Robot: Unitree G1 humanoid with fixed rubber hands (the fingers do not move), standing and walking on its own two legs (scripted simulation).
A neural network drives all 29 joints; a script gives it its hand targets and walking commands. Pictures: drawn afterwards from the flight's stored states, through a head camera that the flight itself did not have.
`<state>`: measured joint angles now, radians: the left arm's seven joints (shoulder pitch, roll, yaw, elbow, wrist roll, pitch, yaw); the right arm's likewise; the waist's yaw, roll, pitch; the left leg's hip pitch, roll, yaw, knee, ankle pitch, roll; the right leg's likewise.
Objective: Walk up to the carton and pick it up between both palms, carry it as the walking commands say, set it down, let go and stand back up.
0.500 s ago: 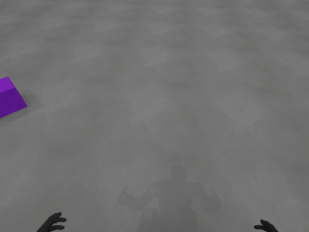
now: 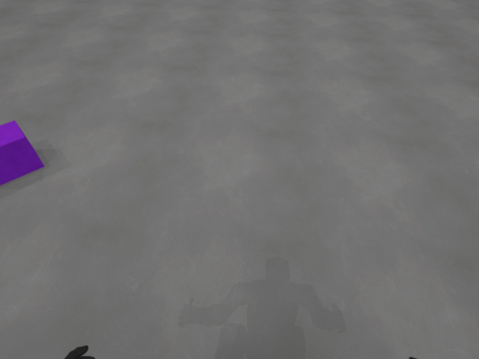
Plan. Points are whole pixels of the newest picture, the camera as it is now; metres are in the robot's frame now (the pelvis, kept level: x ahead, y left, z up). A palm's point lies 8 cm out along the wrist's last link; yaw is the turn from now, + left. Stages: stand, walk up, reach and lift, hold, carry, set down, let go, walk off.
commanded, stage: stand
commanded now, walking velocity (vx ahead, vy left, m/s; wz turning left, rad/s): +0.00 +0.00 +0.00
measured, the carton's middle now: (3, 154) +1.27 +1.42 -0.67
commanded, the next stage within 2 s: walk up in 0.08 s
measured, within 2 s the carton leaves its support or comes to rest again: neither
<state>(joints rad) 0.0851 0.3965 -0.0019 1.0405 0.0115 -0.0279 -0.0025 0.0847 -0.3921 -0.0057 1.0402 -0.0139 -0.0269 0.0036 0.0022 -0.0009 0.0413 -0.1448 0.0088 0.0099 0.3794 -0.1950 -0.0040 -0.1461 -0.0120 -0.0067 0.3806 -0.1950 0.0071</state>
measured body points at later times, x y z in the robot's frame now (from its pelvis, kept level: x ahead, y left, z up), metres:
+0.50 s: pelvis +0.03 +0.04 -0.01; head +0.03 +0.05 +0.44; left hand +0.06 +0.44 -0.08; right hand +0.24 -0.28 -0.07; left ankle +0.08 +0.21 -0.71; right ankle +0.01 -0.13 -0.74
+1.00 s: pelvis +0.21 +0.16 -0.02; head +0.22 +0.14 +0.43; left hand +0.09 +0.53 -0.07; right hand +0.47 -0.07 -0.13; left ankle +0.11 +0.26 -0.69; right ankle +0.30 +0.09 -0.75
